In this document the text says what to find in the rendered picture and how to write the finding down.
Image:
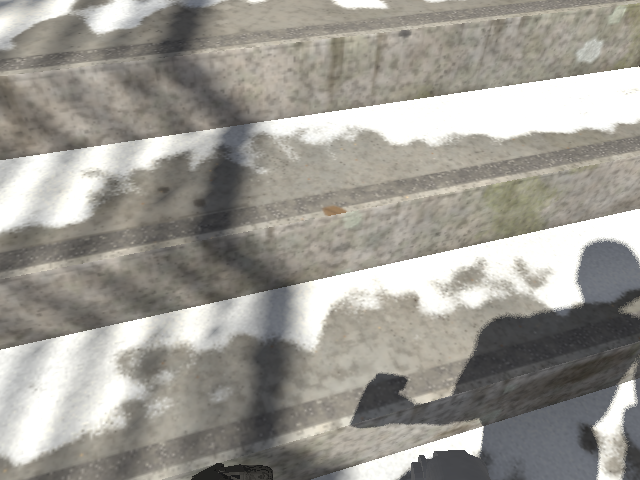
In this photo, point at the right robot thigh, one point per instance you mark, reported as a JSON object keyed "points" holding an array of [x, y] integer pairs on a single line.
{"points": [[449, 465]]}

